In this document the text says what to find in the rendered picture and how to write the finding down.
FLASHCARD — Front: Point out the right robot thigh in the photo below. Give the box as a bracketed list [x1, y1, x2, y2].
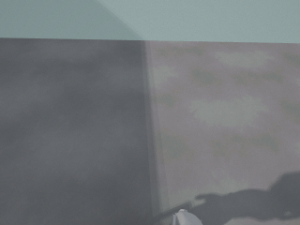
[171, 211, 203, 225]

